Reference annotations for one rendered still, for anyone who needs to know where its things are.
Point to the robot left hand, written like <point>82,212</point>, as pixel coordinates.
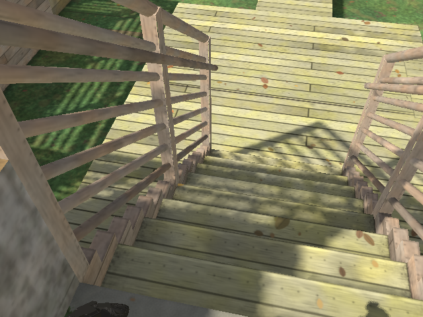
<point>92,309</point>

